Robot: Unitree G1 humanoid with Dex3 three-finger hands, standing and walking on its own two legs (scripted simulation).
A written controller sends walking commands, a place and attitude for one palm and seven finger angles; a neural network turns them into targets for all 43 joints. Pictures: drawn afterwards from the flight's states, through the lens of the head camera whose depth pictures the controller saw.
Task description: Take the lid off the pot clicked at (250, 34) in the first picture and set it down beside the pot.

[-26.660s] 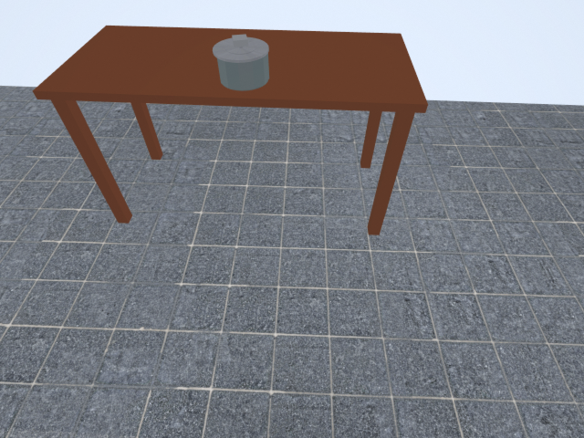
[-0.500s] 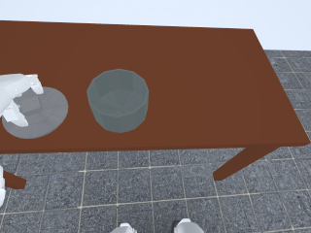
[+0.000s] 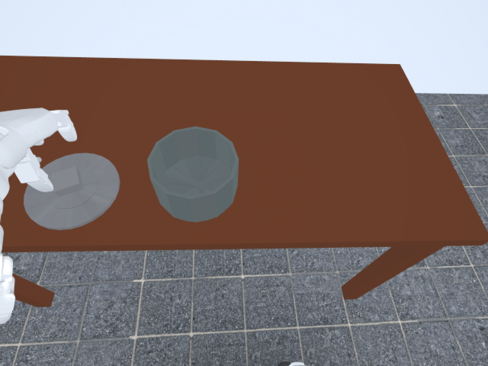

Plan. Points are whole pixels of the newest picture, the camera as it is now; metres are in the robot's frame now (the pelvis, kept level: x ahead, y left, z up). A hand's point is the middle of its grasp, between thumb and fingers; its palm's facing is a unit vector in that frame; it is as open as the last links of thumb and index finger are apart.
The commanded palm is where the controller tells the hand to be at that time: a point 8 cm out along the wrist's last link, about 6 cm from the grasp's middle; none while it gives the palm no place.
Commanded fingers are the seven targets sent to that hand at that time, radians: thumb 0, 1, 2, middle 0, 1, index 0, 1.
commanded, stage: raise the empty hand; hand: left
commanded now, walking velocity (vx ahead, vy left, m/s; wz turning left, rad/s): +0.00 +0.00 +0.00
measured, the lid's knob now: (67, 181) +0.46 +0.35 -0.04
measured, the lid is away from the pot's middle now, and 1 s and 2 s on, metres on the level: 0.25 0.25 0.25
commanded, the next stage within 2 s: draw the hand back to the body in 0.36 s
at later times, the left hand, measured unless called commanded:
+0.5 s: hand (28, 145) +0.43 +0.33 +0.10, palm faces -0.43 -0.08 -0.90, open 11.0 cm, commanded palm +0.44 +0.33 +0.16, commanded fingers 0.00 0.09 0.43 -0.28 -0.98 -0.28 -0.98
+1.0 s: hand (29, 167) +0.38 +0.30 +0.11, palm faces -0.20 -0.38 -0.90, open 11.0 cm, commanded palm +0.35 +0.32 +0.17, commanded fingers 0.00 0.09 0.43 -0.28 -0.98 -0.28 -0.98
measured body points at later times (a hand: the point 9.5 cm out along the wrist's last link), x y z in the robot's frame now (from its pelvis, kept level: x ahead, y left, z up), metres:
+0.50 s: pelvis +0.01 -0.01 +0.01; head +0.08 +0.00 +0.45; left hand +0.45 +0.33 +0.16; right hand +0.07 -0.29 -0.12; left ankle -0.02 +0.07 -0.72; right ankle +0.02 -0.17 -0.72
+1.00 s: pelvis +0.00 -0.02 +0.01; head +0.05 -0.02 +0.46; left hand +0.39 +0.32 +0.17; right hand +0.13 -0.27 -0.11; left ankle -0.02 +0.07 -0.72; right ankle +0.02 -0.17 -0.72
